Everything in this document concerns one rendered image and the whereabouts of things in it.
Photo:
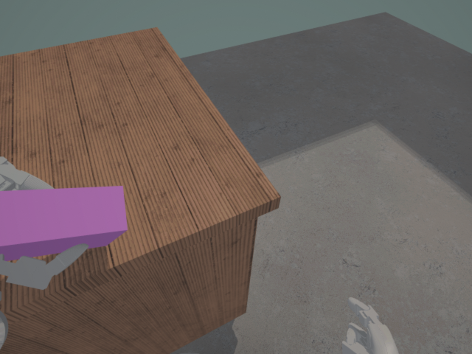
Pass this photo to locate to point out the sponge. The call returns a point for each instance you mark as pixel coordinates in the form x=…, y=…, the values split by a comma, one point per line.
x=40, y=222

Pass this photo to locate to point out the table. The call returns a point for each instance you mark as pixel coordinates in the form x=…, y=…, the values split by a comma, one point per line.
x=124, y=110

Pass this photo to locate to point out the robot left hand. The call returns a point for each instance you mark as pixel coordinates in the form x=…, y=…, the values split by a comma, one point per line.
x=28, y=271

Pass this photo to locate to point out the robot right hand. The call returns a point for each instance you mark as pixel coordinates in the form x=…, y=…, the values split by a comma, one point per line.
x=376, y=340

